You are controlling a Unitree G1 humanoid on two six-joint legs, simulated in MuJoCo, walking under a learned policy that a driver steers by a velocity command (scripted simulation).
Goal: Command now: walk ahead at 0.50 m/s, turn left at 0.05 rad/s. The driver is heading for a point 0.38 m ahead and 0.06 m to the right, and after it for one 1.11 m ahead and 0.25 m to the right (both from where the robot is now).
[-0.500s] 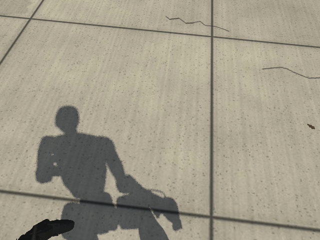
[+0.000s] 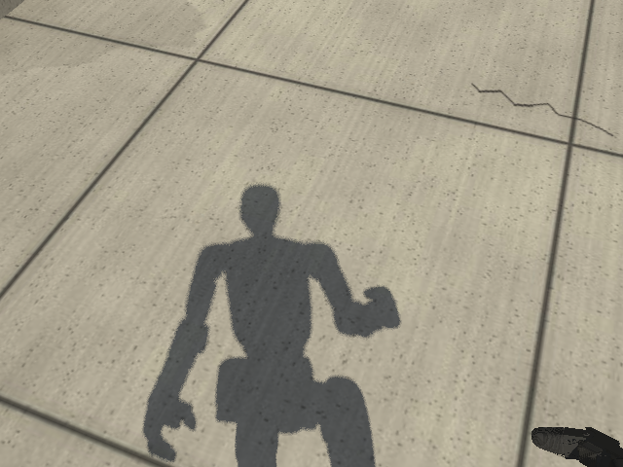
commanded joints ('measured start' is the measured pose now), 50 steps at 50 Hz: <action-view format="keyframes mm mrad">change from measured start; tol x32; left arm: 1 4 190 42 -30 -3 8 10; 26 -408 42 8 -258 3 19 -50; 32 42 317 124 -191 -5 37 -19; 50 -20 157 59 -199 2 13 17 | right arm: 1 -51 -99 -29 -91 1 -23 11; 5 395 -298 -95 27 -19 -9 -6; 50 -92 -111 -30 -44 -10 -45 -2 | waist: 1 -64 -126 16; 5 -179 275 -403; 50 -19 -126 3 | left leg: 1 65 -32 23 -51 -71 37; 3 427 -53 45 -81 -36 94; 5 1014 344 -619 -143 -176 312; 13 429 187 -118 -408 -8 198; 25 656 214 159 -382 157 136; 30 683 200 235 35 750 68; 33 -122 -118 -9 846 -611 -47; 34 -228 -54 -87 865 -541 -23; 50 45 -18 -26 -12 93 -51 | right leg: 1 24 -291 135 44 559 -134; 3 -55 -219 67 318 758 -90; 5 -645 9 36 942 -238 -3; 7 -797 -82 131 1049 -188 -24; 21 -697 -150 62 512 408 21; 30 -401 9 -108 364 130 -112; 33 402 -390 868 115 47 -427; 40 -218 -198 336 0 419 -280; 50 -167 -194 285 45 255 -194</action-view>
